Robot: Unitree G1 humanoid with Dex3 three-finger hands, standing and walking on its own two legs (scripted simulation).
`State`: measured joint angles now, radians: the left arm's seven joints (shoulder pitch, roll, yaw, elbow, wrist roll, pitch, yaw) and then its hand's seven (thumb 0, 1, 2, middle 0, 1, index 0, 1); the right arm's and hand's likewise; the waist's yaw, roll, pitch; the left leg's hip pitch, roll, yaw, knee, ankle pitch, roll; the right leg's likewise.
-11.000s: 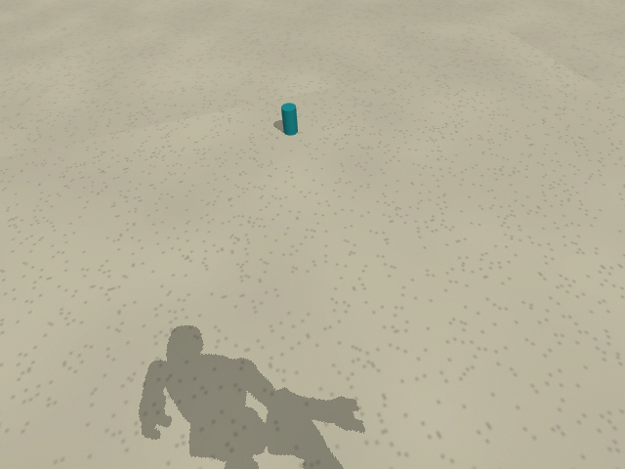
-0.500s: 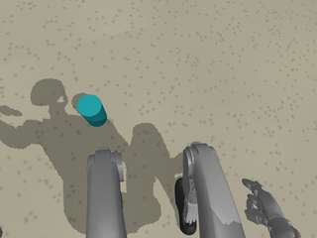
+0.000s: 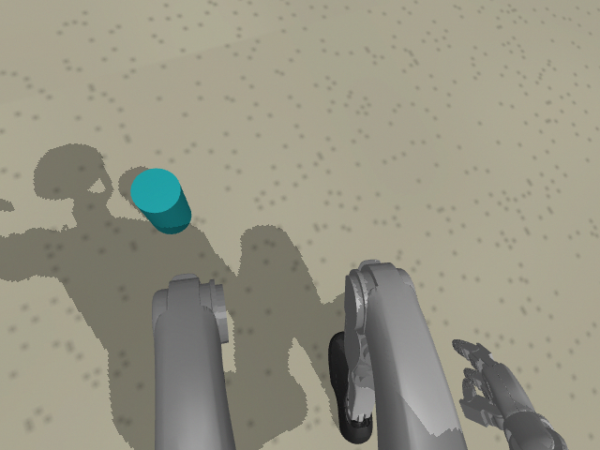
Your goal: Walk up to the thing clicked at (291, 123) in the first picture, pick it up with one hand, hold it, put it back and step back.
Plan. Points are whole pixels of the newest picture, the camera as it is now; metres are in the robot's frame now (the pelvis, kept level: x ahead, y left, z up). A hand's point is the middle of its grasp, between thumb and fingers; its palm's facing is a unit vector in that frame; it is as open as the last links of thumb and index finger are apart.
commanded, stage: go down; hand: left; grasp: from the side
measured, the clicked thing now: (164, 204) +0.49 +0.22 -0.30
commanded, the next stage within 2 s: approach in 0.16 s
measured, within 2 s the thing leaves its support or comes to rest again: neither
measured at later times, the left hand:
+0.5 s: hand out of the picture +0.40 +0.41 -0.03, palm faces +0.19 -0.98 -0.03, open 17.3 cm
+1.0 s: hand (111, 218) +0.44 +0.29 -0.23, palm faces +0.07 -1.00 +0.03, open 17.5 cm
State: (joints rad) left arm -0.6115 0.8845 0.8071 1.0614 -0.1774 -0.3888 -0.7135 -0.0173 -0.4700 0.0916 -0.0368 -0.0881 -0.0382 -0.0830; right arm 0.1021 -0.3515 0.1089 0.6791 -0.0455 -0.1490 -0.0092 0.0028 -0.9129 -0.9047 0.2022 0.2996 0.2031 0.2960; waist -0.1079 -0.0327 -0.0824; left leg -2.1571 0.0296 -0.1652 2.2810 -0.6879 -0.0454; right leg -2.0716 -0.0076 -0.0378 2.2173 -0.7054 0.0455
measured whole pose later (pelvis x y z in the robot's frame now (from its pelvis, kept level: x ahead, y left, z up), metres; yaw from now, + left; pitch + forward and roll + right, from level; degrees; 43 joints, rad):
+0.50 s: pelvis +0.00 +0.00 -0.02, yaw -2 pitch +30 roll -8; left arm -0.67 0.95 0.81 1.20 -0.23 -0.49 -0.74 -0.02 -0.51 0.05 -0.06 -0.09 -0.05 -0.09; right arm 0.07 -0.38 0.17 0.65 -0.07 -0.15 0.01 0.00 -0.91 -0.90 0.20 0.30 0.20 0.30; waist -0.14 -0.06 -0.02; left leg -2.20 0.03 -0.19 2.36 -0.69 -0.04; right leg -2.11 0.01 -0.05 2.28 -0.70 0.05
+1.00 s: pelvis -0.01 +0.02 -0.08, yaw -7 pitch +19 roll -14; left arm -0.66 0.89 0.70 1.42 -0.17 -0.87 -0.51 -0.02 -0.55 0.05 -0.06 -0.09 -0.05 -0.09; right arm -0.10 -0.38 0.40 0.60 -0.26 -0.05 0.07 0.00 -0.93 -0.91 0.20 0.30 0.20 0.30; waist -0.26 -0.21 0.21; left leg -2.25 0.02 -0.32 2.61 -0.72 -0.04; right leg -2.12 0.06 -0.13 2.43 -0.68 0.07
